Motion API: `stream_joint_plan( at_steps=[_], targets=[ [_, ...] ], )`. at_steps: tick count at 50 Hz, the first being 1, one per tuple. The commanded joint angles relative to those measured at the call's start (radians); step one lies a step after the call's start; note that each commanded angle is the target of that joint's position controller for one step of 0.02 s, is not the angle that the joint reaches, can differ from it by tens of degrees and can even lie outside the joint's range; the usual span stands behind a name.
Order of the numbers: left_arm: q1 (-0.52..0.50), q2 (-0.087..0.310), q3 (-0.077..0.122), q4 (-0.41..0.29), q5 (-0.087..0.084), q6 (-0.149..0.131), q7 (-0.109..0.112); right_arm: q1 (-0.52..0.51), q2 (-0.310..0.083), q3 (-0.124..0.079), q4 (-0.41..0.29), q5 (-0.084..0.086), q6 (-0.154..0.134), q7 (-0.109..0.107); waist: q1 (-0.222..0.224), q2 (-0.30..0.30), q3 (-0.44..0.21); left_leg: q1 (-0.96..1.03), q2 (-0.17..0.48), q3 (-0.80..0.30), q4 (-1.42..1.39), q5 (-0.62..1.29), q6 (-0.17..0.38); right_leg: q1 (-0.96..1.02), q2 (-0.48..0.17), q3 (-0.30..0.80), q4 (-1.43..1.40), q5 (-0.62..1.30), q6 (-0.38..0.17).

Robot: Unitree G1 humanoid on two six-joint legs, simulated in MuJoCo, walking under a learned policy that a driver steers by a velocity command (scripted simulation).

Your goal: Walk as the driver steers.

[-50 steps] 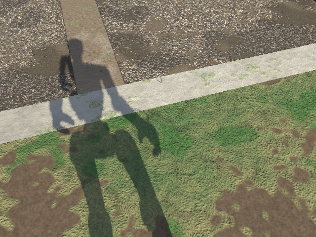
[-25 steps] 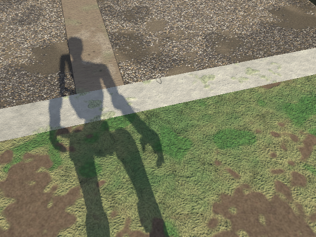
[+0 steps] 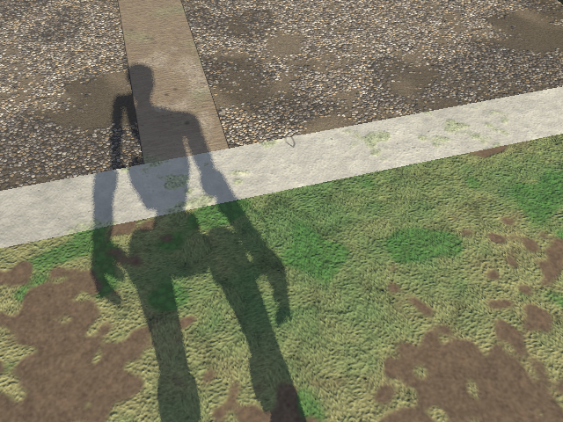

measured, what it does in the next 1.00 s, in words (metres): stands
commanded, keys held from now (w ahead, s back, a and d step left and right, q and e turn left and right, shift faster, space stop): no key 1.00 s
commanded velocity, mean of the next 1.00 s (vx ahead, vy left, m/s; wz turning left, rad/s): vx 0.00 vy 0.00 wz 0.00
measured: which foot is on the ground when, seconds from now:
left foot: down 0.00-1.00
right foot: down 0.00-1.00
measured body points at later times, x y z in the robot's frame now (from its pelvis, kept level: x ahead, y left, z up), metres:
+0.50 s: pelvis +0.00 +0.01 +0.00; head +0.01 +0.01 +0.45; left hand +0.04 +0.25 -0.16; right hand -0.01 -0.23 -0.15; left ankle -0.03 +0.12 -0.74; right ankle +0.03 -0.13 -0.74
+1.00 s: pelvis +0.01 +0.01 +0.00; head +0.02 +0.01 +0.45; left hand +0.03 +0.25 -0.16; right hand -0.02 -0.22 -0.15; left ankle -0.03 +0.12 -0.74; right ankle +0.03 -0.13 -0.74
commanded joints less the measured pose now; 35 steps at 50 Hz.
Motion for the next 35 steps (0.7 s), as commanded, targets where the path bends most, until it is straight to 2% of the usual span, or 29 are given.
stream_joint_plan(
  at_steps=[1,15,35],
  targets=[
    [0.002,0.104,0.014,-0.017,0.000,-0.007,0.003,0.059,-0.096,-0.015,-0.017,0.001,-0.007,-0.003,0.001,0.004,0.005,-0.107,0.024,-0.025,-0.114,0.055,0.012,0.065,-0.024,0.019,-0.068,0.104,-0.031],
    [0.029,0.089,0.003,0.028,-0.002,-0.005,0.007,0.118,-0.072,-0.013,-0.009,0.003,-0.009,-0.004,0.005,0.006,0.010,-0.106,0.022,-0.026,-0.118,0.085,0.017,0.062,-0.023,0.014,-0.068,0.122,-0.028],
    [0.064,0.075,-0.002,0.046,-0.005,-0.005,0.011,0.169,-0.050,-0.017,-0.007,0.005,-0.011,-0.004,0.006,0.007,0.019,-0.103,0.020,-0.028,-0.119,0.108,0.022,0.058,-0.024,0.010,-0.065,0.133,-0.024]
  ],
)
